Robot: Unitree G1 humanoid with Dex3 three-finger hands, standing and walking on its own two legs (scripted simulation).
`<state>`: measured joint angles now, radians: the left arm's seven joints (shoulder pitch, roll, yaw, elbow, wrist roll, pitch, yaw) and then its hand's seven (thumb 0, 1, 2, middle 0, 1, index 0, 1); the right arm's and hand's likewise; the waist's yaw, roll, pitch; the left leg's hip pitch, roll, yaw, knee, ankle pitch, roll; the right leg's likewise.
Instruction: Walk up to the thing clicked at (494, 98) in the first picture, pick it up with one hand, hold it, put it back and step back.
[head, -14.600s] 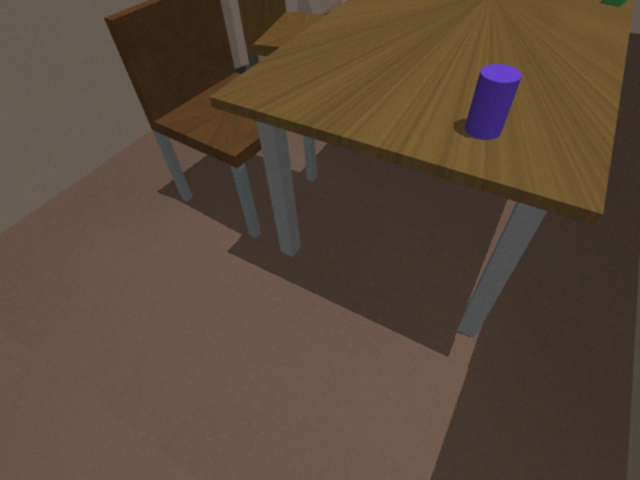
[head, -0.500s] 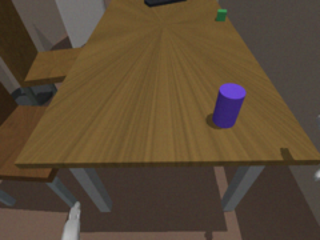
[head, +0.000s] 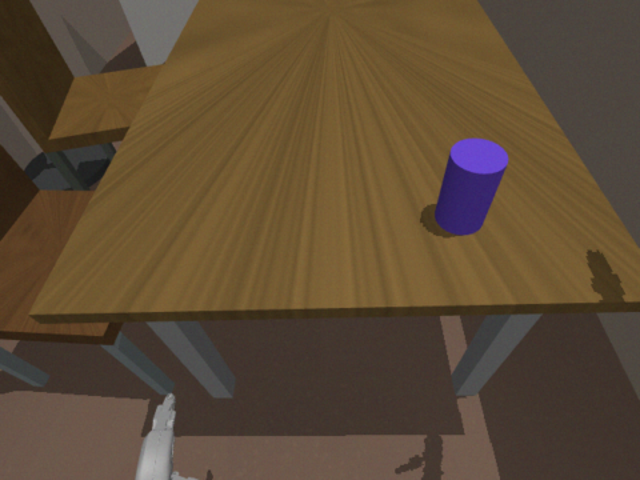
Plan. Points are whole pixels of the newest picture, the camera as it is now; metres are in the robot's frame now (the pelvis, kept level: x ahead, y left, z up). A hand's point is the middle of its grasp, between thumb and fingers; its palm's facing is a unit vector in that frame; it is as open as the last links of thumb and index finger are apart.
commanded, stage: go down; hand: right
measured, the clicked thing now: (467, 188) +0.53 -0.18 +0.03
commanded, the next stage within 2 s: approach in 1.80 s
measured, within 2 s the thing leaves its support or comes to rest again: neither
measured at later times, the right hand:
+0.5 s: hand out of the picture +0.39 -0.36 +0.15, palm faces +0.15 +0.99 +0.00, open 17.5 cm
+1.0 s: hand out of the picture +0.42 -0.37 +0.16, palm faces +0.18 +0.98 +0.01, open 17.4 cm
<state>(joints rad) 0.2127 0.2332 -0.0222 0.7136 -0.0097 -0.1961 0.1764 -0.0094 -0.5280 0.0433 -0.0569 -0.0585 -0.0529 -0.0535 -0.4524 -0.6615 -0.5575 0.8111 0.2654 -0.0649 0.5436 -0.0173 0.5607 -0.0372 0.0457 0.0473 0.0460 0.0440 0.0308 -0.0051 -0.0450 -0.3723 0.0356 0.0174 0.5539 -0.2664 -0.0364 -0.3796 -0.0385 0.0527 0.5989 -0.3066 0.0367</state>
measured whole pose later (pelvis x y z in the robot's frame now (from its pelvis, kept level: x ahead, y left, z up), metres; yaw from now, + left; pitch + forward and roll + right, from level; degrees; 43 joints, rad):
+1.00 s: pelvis +0.01 +0.00 -0.02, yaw +1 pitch +11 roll +2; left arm 0.26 0.25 -0.06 0.52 -0.01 -0.18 0.16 -0.01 -0.55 0.07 -0.06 -0.06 -0.05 -0.06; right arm -0.71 -0.87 -0.61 1.06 0.18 -0.08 0.56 -0.02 0.50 -0.04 0.07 0.04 0.06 0.04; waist 0.10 0.01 -0.11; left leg -0.55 0.02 0.02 0.69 -0.33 -0.04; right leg -0.58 -0.05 0.06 0.77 -0.39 0.03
